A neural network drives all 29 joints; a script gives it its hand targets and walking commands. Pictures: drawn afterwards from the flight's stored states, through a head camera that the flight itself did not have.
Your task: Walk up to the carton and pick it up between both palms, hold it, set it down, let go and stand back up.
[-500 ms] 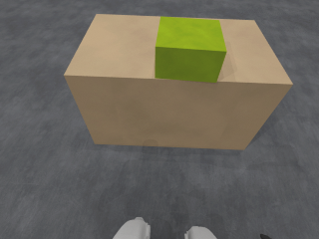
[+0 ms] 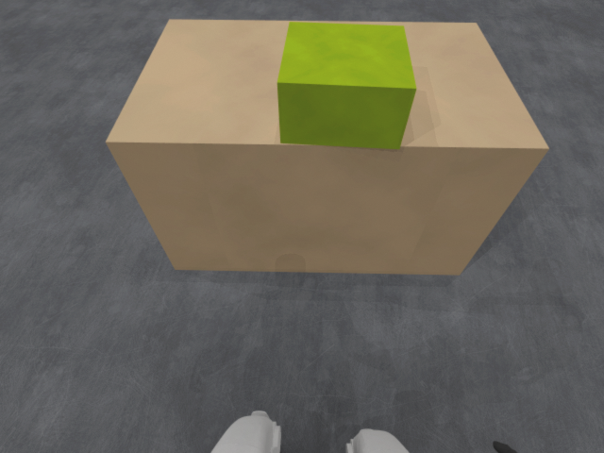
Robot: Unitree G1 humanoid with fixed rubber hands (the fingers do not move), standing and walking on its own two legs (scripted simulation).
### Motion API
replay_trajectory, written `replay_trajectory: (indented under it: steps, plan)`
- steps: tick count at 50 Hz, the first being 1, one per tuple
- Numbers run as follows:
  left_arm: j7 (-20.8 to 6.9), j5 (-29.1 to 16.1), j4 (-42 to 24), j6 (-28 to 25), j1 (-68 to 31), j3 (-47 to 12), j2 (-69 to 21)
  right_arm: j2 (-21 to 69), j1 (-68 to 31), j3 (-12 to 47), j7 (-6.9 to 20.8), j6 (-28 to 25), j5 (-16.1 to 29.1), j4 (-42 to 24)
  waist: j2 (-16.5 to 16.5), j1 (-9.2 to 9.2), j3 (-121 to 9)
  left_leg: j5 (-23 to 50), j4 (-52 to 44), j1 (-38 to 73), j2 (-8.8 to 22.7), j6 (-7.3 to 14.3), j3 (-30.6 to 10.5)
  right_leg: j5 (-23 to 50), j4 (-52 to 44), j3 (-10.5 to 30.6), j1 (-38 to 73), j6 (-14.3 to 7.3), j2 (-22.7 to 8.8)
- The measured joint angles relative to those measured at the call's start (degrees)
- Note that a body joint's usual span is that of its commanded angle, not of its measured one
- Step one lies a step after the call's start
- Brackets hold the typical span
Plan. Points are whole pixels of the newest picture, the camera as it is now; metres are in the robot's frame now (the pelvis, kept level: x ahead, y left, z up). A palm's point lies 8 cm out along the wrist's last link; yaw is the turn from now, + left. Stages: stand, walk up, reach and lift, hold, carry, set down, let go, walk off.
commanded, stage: walk up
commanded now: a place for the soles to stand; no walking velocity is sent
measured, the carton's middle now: (342, 83) +0.89 -0.10 -0.03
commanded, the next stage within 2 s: none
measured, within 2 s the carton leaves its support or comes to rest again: neither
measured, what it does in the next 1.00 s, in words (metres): walks ahead: right foot, then left foot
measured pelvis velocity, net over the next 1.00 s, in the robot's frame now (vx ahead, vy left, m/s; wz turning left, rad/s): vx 0.14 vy -0.06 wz -0.02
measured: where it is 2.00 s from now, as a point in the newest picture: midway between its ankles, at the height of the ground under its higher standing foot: (330, 360)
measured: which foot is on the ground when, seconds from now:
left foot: down 0.00-0.62, up 0.64-0.98, down 1.00-1.00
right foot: down 0.00-0.28, up 0.30-0.60, down 0.62-1.00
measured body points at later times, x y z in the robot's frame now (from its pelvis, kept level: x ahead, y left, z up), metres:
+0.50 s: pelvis +0.00 -0.01 +0.01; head +0.03 +0.01 +0.45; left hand +0.08 +0.29 -0.13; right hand +0.08 -0.30 -0.11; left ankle +0.07 +0.10 -0.68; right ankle +0.00 -0.15 -0.67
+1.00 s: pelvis +0.14 -0.06 -0.01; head +0.17 -0.06 +0.44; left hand +0.15 +0.25 -0.14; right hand +0.23 -0.36 -0.13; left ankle +0.23 +0.06 -0.68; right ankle +0.01 -0.15 -0.68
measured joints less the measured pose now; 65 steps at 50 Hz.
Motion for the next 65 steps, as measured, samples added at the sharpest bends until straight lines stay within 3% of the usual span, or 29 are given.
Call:
replay_trajectory:
  steps: [18,25,30,34,38,47,50,51,53,55,58,62,65]
  plan:
    - [-0.07,0.00,0.09,1.01,-0.41,-0.01,0.02,0.00,-0.08,0.00,0.17,-0.61,0.00,0.00,-0.89,0.00,0.00,-0.05,-0.23,-0.02,-0.31,0.95,0.58,-1.81,-0.35,0.44,0.04,0.06,-0.04]
    - [-2.67,0.00,0.23,2.93,0.29,-0.01,0.81,-0.01,1.01,0.00,0.33,-2.09,0.00,0.00,-1.65,-0.01,-0.19,-0.89,-1.79,3.38,2.69,-0.05,0.56,-3.39,2.55,0.19,0.02,0.06,1.19]
    - [-4.08,0.00,0.18,2.10,1.66,-0.01,0.96,-0.11,1.16,-0.46,0.35,-1.91,0.00,0.01,-2.02,0.07,-1.00,-1.52,-2.55,4.11,4.74,-1.18,0.62,-3.44,-1.36,-2.78,1.81,0.06,0.39]
    - [-4.05,0.00,0.25,0.16,4.95,0.00,0.94,-0.12,1.25,-0.48,0.36,-0.45,0.00,0.17,-1.70,0.05,-1.01,-7.73,5.59,1.75,3.10,-1.37,-1.63,0.19,-3.65,-4.58,3.87,-2.55,1.14]
    - [-3.79,0.00,0.24,0.12,8.44,0.00,0.93,-0.47,1.23,-0.47,0.44,-0.89,0.00,0.15,-1.61,0.02,-1.12,-7.69,7.57,0.08,1.37,-1.37,-1.70,-1.10,-5.06,-4.75,6.44,-3.63,1.09]
    - [-2.53,0.00,0.22,-1.58,9.89,0.01,0.93,-0.83,1.09,-0.47,0.50,-0.98,0.00,0.15,-0.15,0.01,-1.15,-5.37,7.53,-2.38,3.87,-1.38,-1.53,-8.02,-5.27,-6.05,14.14,-3.59,1.53]
    - [-2.23,0.00,0.19,-1.46,9.94,-0.01,0.91,-0.86,0.59,-0.46,0.52,-1.43,0.00,0.10,0.00,-0.02,-1.37,-4.45,3.16,-2.43,4.58,-1.38,0.09,-10.89,-5.28,-6.39,17.10,-3.15,1.88]
    - [-2.22,0.00,0.19,-1.24,9.92,0.00,0.92,-0.83,0.57,-0.46,0.56,-2.00,0.00,0.10,-0.37,-0.01,-1.49,0.24,1.85,-1.92,4.31,-1.38,0.41,-11.72,-4.93,-6.26,17.78,-3.04,1.62]
    - [-2.19,0.01,0.21,-0.57,9.74,-0.01,0.90,-0.57,0.59,-0.48,0.63,-3.54,0.00,0.09,-3.48,-0.13,-1.33,0.07,1.83,0.17,2.47,-1.36,2.95,-10.42,1.26,-4.27,16.53,-3.04,-1.15]
    - [-2.19,0.00,0.01,-0.38,9.08,0.00,0.90,-0.66,1.58,-0.48,0.64,-4.80,0.00,0.16,-4.04,-0.13,-1.32,-3.21,1.76,2.92,2.44,-1.28,3.85,-7.44,11.31,-0.26,13.02,-3.05,0.69]
    - [-2.19,0.00,-0.65,-0.61,6.62,0.00,0.93,-0.68,3.94,-0.47,0.64,-4.90,0.00,0.17,-3.34,-0.07,-1.32,-5.63,0.42,7.26,3.63,-1.22,3.70,-5.27,20.13,0.77,6.22,-3.03,2.94]
    - [-2.24,0.00,-3.37,-1.01,2.90,-0.01,0.94,-0.67,7.06,-0.47,0.64,-4.90,0.00,0.17,-3.63,-0.02,-1.33,-7.45,-1.38,12.16,4.11,-1.22,3.75,-2.37,20.32,1.31,-2.92,-3.03,1.57]
    - [-2.79,0.00,-5.09,-1.20,0.95,-0.02,0.97,-0.65,8.49,-0.46,0.64,-4.89,0.00,0.15,-4.02,0.04,-1.42,-9.70,-1.44,15.58,4.15,-1.68,3.85,-1.18,13.20,0.65,-6.03,-3.02,-1.69]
